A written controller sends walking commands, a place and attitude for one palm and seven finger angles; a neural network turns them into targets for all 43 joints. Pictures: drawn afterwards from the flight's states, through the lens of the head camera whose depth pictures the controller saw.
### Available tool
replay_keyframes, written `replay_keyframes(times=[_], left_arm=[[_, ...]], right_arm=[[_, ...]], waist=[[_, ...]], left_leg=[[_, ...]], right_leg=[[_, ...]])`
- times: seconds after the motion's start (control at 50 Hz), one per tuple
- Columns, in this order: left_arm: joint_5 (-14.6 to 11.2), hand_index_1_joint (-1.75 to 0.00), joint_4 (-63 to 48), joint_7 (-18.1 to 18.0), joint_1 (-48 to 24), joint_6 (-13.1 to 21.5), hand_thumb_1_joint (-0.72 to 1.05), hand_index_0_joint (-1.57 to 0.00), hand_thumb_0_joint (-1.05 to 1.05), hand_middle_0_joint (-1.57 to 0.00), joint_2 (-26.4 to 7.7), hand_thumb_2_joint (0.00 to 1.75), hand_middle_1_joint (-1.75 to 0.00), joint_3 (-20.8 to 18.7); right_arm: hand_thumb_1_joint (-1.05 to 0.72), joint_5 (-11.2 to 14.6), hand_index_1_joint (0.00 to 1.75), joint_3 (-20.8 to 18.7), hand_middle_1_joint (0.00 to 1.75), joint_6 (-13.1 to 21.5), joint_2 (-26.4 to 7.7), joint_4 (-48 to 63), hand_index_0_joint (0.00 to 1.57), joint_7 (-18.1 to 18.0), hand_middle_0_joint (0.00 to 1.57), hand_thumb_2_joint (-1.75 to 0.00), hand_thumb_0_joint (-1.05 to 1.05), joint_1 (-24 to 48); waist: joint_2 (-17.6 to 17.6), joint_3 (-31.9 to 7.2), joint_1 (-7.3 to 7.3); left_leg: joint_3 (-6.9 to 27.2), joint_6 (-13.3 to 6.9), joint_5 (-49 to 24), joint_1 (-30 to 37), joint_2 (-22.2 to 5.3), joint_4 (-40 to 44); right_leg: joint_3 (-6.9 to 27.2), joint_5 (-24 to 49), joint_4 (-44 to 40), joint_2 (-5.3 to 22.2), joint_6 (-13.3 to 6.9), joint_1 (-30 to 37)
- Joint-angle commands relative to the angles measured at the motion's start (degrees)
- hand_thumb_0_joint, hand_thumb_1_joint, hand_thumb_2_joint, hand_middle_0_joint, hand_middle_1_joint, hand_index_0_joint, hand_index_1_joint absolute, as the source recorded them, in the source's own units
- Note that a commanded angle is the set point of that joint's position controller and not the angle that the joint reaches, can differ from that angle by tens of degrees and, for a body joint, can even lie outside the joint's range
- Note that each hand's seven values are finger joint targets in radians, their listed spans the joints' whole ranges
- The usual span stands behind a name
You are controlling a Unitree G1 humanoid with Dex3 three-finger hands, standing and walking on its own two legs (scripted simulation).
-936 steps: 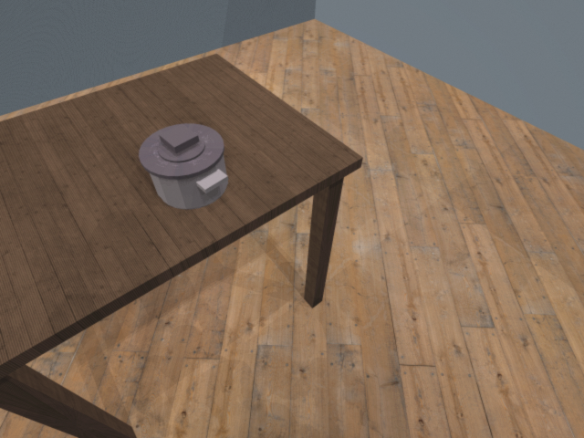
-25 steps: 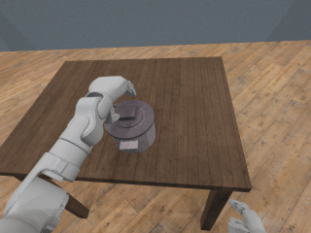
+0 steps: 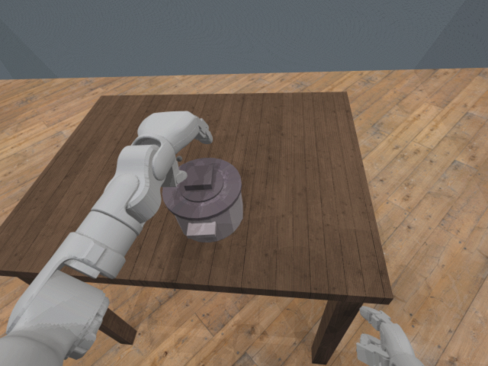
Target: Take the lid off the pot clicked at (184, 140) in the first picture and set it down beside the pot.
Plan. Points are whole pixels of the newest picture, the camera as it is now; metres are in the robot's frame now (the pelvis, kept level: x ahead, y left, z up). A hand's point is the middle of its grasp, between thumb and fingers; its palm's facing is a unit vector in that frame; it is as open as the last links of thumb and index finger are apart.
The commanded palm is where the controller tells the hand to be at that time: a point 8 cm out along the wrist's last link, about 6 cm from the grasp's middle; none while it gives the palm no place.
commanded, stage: move the open hand above the knob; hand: left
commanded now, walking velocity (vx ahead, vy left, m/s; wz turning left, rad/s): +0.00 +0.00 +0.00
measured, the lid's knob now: (199, 177) +0.44 +0.11 +0.07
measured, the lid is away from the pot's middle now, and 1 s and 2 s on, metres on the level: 0.00 0.00 0.00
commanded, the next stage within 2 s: lower the open fingers around the knob in 0.42 s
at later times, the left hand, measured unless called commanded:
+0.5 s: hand (181, 169) +0.40 +0.12 +0.13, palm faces -0.23 -0.02 -0.97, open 10.0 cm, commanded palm +0.38 +0.12 +0.20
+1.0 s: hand (181, 178) +0.40 +0.13 +0.11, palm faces -0.27 -0.04 -0.96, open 10.0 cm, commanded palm +0.39 +0.13 +0.17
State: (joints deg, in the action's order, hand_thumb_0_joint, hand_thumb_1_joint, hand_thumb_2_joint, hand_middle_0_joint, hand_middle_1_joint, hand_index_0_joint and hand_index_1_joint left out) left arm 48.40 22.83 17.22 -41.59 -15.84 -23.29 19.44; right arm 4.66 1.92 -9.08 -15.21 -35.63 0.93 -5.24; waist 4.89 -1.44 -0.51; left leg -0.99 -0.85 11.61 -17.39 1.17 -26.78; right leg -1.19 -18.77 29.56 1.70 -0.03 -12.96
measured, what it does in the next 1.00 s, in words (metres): stands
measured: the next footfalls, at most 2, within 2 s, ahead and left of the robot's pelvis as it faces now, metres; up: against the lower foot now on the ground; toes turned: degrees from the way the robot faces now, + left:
none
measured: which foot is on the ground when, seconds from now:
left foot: down 0.00-1.00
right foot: down 0.00-1.00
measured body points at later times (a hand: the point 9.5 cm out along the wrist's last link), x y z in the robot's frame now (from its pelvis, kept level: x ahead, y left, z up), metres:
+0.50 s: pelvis -0.01 +0.00 +0.00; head +0.00 -0.04 +0.45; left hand +0.40 +0.12 +0.19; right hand +0.17 -0.22 -0.12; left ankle +0.02 +0.12 -0.74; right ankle -0.04 -0.12 -0.74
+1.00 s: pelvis +0.00 +0.01 +0.00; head +0.01 -0.03 +0.45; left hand +0.41 +0.13 +0.16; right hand +0.17 -0.23 -0.12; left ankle +0.02 +0.12 -0.74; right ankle -0.04 -0.12 -0.74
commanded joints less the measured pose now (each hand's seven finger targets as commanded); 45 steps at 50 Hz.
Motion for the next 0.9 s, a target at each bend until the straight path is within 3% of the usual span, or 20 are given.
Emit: replay_keyframes(times=[0.0,0.04,0.08,0.1,0.12,0.16,0.18,0.2,0.22,0.28,0.34,0.4,0.42,0.46,0.58,0.66,0.72,0.76,0.82,0.88], left_arm=[[1.3,-0.08,-10.6,-0.9,-21.1,-1.4,-0.27,-0.84,0.00,-0.84,-2.5,1.40,-0.08,-0.9],[2.0,-0.08,-14.3,-0.3,-26.3,-1.6,-0.27,-0.84,0.00,-0.84,-4.9,1.40,-0.08,-1.4],[2.2,-0.08,-17.2,-0.4,-30.8,-1.2,-0.27,-0.84,0.00,-0.84,-9.6,1.40,-0.08,-4.6],[2.4,-0.08,-17.7,-0.6,-33.1,-0.7,-0.27,-0.84,0.00,-0.84,-13.7,1.40,-0.08,-7.9],[2.4,-0.08,-16.9,-1.0,-33.3,-0.3,-0.27,-0.84,0.00,-0.84,-14.8,1.40,-0.08,-8.7],[2.0,-0.08,-13.1,-1.8,-32.5,0.0,-0.27,-0.84,0.00,-0.84,-13.8,1.40,-0.08,-8.8],[1.9,-0.08,-10.3,-2.0,-30.6,-0.3,-0.27,-0.84,0.00,-0.84,-10.8,1.40,-0.08,-6.6],[1.9,-0.08,-8.0,-2.3,-28.6,-0.5,-0.27,-0.84,0.00,-0.84,-12.0,1.40,-0.08,-8.3],[1.7,-0.08,-4.5,-2.4,-24.9,-0.9,-0.27,-0.84,0.00,-0.84,-10.1,1.40,-0.08,-7.1],[1.4,-0.08,-6.3,-1.8,-22.5,-1.5,-0.27,-0.84,0.00,-0.84,-5.0,1.40,-0.08,-3.5],[2.2,-0.08,-11.4,-0.8,-24.4,-1.3,-0.27,-0.84,0.00,-0.84,-7.8,1.40,-0.08,-4.6],[2.2,-0.08,-12.8,-0.4,-29.5,-0.9,-0.27,-0.84,0.00,-0.84,-10.5,1.40,-0.08,-5.9],[1.9,-0.08,-11.9,-0.6,-29.8,-0.7,-0.27,-0.84,0.00,-0.84,-13.0,1.40,-0.08,-8.2],[1.6,-0.08,-11.6,-1.0,-31.2,-0.1,-0.27,-0.84,0.00,-0.84,-13.7,1.40,-0.08,-8.9],[1.1,-0.08,-1.8,-0.4,-24.1,-2.1,-0.27,-0.84,0.00,-0.84,-4.7,1.40,-0.08,-2.8],[1.9,-0.08,-9.0,0.1,-30.1,-1.0,-0.27,-0.84,0.00,-0.84,-9.3,1.40,-0.08,-5.5],[2.1,-0.08,-10.0,-0.2,-31.4,0.5,-0.27,-0.84,0.00,-0.84,-12.1,1.40,-0.08,-7.6],[1.8,-0.08,-8.9,-0.6,-29.4,1.4,-0.27,-0.84,0.00,-0.84,-11.6,1.40,-0.08,-7.9],[1.4,-0.08,-2.4,-1.2,-23.3,0.5,-0.27,-0.84,0.00,-0.84,-6.4,1.40,-0.08,-4.6],[1.7,-0.08,-4.4,-1.7,-22.1,0.5,-0.27,-0.84,0.00,-0.84,-5.9,1.40,-0.08,-4.4]], right_arm=[[-0.90,0.5,0.30,-1.9,0.30,1.9,-4.4,10.0,0.20,1.6,0.20,-0.90,0.00,8.3],[-0.90,0.6,0.30,-2.1,0.30,1.5,-4.6,10.4,0.20,1.6,0.20,-0.90,0.00,8.9],[-0.90,0.3,0.30,-2.2,0.30,1.7,-4.6,10.2,0.20,1.0,0.20,-0.90,0.00,8.4],[-0.90,0.1,0.30,-1.9,0.30,2.1,-4.7,9.9,0.20,0.6,0.20,-0.90,0.00,8.1],[-0.90,0.1,0.30,-1.7,0.30,2.4,-4.6,9.4,0.20,0.1,0.20,-0.90,0.00,7.9],[-0.90,0.1,0.30,-1.5,0.30,2.3,-4.9,8.1,0.20,-0.1,0.20,-0.90,0.00,6.7],[-0.90,0.1,0.30,-1.3,0.30,2.4,-4.1,7.9,0.20,-0.2,0.20,-0.90,0.00,6.6],[-0.90,0.2,0.30,-1.2,0.30,2.5,-4.4,7.6,0.20,-0.2,0.20,-0.90,0.00,6.5],[-0.90,0.4,0.30,-0.9,0.30,2.5,-4.4,7.7,0.20,-0.1,0.20,-0.90,0.00,6.8],[-0.90,0.4,0.30,-1.4,0.30,2.1,-4.4,9.1,0.20,0.9,0.20,-0.90,0.00,7.4],[-0.90,0.3,0.30,-1.6,0.30,2.1,-4.4,10.6,0.20,1.1,0.20,-0.90,0.00,9.1],[-0.90,0.2,0.30,-1.5,0.30,2.1,-4.4,10.1,0.20,0.4,0.20,-0.90,0.00,8.4],[-0.90,0.2,0.30,-1.5,0.30,2.3,-4.5,9.5,0.20,-0.1,0.20,-0.90,0.00,8.0],[-0.90,0.1,0.30,-1.4,0.30,2.4,-4.9,8.8,0.20,-0.6,0.20,-0.90,0.00,7.5],[-0.90,0.4,0.30,-1.4,0.30,2.2,-4.6,8.4,0.20,-0.1,0.20,-0.90,0.00,6.4],[-0.90,0.0,0.30,-1.9,0.30,2.6,-4.9,9.6,0.20,-0.3,0.20,-0.90,0.00,7.1],[-0.90,-0.2,0.30,-1.8,0.30,3.2,-4.7,9.1,0.20,-1.1,0.20,-0.90,0.00,5.9],[-0.90,-0.2,0.30,-1.7,0.30,3.2,-4.9,8.8,0.20,-0.9,0.20,-0.90,0.00,5.5],[-0.90,0.2,0.30,-1.6,0.30,2.8,-4.7,8.2,0.20,-0.5,0.20,-0.90,0.00,4.8],[-0.90,0.2,0.30,-1.9,0.30,2.5,-4.9,9.0,0.20,0.0,0.20,-0.90,0.00,5.3]], waist=[[-6.6,-19.6,-0.09],[-6.3,-21.1,-0.72],[-5.8,-23.3,-0.88],[-6.0,-24.2,-0.48],[-5.4,-24.0,-0.42],[-5.4,-21.9,-0.53],[-5.8,-20.1,-0.49],[-6.7,-19.3,0.28],[-7.3,-16.9,0.41],[-7.2,-18.5,0.49],[-7.0,-21.9,0.67],[-8.1,-20.9,-0.29],[-8.2,-19.6,-0.12],[-8.0,-19.1,-0.35],[-7.8,-15.7,-0.49],[-8.2,-22.3,-0.63],[-6.1,-23.3,-0.59],[-6.8,-22.2,-0.57],[-7.3,-16.1,-0.59],[-6.4,-18.2,-0.24]], left_leg=[[0.7,-2.4,-16.1,12.9,0.6,0.1],[1.0,-2.7,-15.2,13.7,0.9,-0.1],[1.3,-3.2,-15.1,14.5,1.1,-0.4],[1.7,-3.4,-14.9,14.6,1.3,-0.1],[1.6,-3.3,-14.8,14.6,1.3,0.0],[1.9,-3.1,-14.0,13.7,0.9,0.7],[1.4,-2.9,-13.1,12.9,0.7,1.0],[1.4,-2.7,-12.2,12.1,0.6,1.3],[1.2,-2.4,-11.7,10.6,0.5,1.6],[1.0,-2.2,-12.6,11.2,0.4,1.6],[1.0,-2.7,-14.1,12.7,1.0,0.4],[1.0,-3.2,-11.7,12.2,1.1,0.8],[1.0,-3.2,-10.6,11.8,0.9,1.1],[1.1,-3.3,-10.5,11.9,0.8,1.5],[0.9,-2.5,-8.9,10.8,0.6,1.8],[1.4,-3.3,-10.9,12.8,1.3,0.6],[1.4,-3.6,-12.4,14.0,1.2,0.4],[1.6,-3.5,-14.4,13.6,1.0,0.5],[1.1,-2.9,-12.1,11.2,0.6,1.0],[1.1,-2.8,-13.6,11.9,0.4,0.8]], right_leg=[[-1.8,24.0,-2.9,-1.4,-1.8,0.3],[-1.4,23.3,-3.0,-1.5,-1.8,0.3],[-0.9,23.8,-2.8,-1.6,-1.8,1.6],[-0.6,24.3,-3.0,-1.6,-1.8,2.8],[-0.4,24.0,-2.9,-1.6,-1.8,2.8],[-1.1,21.9,-3.3,-1.7,-2.0,1.5],[-1.2,20.9,-3.4,-1.7,-1.8,0.9],[-1.3,20.1,-3.6,-1.7,-1.8,0.8],[-1.5,19.5,-3.5,-1.6,-1.8,0.3],[-1.9,20.3,-3.3,-1.5,-1.8,0.8],[-0.9,23.2,-3.1,-1.2,-1.8,2.6],[-0.7,21.8,-3.9,-1.4,-1.4,2.1],[-0.6,20.6,-4.1,-1.3,-1.4,1.8],[-0.6,19.9,-4.4,-1.3,-1.5,1.4],[-1.8,16.8,-4.3,-1.6,-1.5,-1.5],[-0.6,20.4,-4.0,-1.3,-1.6,2.1],[-0.3,22.4,-3.8,-1.3,-1.6,2.4],[-0.8,23.7,-3.7,-1.5,-1.8,2.2],[-1.6,20.9,-4.1,-1.7,-1.7,-1.0],[-1.6,21.6,-3.5,-1.7,-1.9,0.0]])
